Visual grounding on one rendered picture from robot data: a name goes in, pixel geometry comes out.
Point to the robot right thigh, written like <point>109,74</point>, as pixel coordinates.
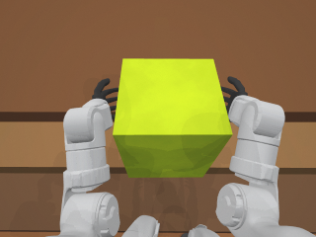
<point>202,232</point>

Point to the robot left hand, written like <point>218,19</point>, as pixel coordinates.
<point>100,94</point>

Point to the left robot upper arm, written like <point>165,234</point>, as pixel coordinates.
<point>90,215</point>

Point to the robot right shin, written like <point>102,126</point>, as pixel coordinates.
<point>201,226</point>

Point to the left robot forearm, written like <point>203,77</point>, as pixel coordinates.
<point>85,141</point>

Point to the robot right hand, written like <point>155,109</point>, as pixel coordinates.
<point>239,87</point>

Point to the right robot forearm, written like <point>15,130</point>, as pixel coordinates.
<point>260,126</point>

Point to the right robot upper arm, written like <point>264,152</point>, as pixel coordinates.
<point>250,211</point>

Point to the carton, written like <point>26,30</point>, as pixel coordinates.
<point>171,120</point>

